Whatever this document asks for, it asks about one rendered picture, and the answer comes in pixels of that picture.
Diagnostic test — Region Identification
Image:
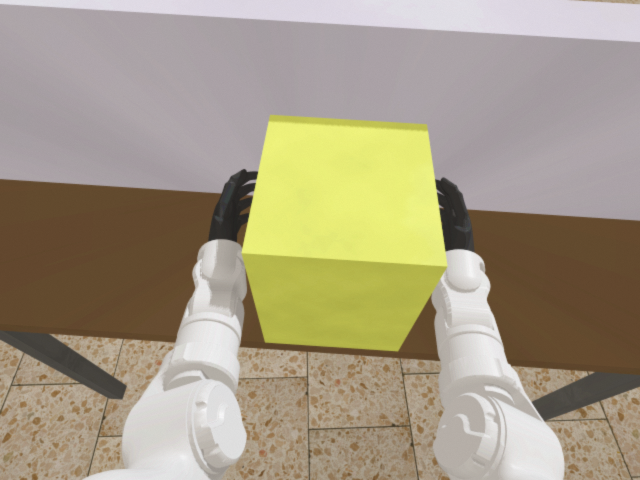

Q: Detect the carton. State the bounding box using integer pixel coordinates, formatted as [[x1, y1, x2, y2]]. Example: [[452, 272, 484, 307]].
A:
[[242, 115, 448, 351]]

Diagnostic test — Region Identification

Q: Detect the robot right hand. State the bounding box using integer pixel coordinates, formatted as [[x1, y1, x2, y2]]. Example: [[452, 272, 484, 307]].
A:
[[435, 177, 475, 253]]

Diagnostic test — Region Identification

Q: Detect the robot left forearm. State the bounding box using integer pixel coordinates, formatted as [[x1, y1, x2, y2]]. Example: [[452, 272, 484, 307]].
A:
[[121, 239, 247, 466]]

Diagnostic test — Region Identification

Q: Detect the robot right forearm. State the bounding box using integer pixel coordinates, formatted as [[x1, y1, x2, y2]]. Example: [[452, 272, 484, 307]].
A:
[[431, 249, 546, 424]]

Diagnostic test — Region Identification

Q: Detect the table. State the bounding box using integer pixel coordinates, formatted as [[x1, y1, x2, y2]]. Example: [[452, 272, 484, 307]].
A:
[[0, 179, 640, 421]]

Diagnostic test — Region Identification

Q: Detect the left robot upper arm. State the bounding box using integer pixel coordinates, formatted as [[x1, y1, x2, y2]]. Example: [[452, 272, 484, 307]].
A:
[[82, 379, 247, 480]]

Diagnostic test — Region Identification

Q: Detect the right robot upper arm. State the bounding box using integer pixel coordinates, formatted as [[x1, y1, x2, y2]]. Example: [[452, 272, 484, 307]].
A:
[[433, 392, 564, 480]]

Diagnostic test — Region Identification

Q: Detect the robot left hand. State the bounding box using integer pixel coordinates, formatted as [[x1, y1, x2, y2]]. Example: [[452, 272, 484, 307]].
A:
[[208, 169, 258, 242]]

